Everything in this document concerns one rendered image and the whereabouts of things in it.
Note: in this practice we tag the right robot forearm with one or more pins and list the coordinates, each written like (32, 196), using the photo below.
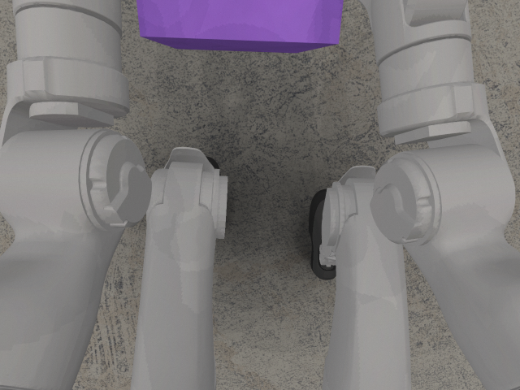
(423, 52)

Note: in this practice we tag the robot right upper arm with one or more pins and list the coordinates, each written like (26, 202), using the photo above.
(449, 207)

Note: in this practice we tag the robot left upper arm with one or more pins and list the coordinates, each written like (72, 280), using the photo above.
(68, 195)

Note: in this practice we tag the robot right foot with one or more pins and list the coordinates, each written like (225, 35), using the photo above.
(324, 272)

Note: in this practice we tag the left robot forearm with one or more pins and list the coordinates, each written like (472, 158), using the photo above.
(69, 69)

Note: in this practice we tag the carton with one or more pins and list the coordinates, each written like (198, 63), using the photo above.
(279, 26)

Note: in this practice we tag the robot right shin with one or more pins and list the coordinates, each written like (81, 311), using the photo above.
(327, 256)

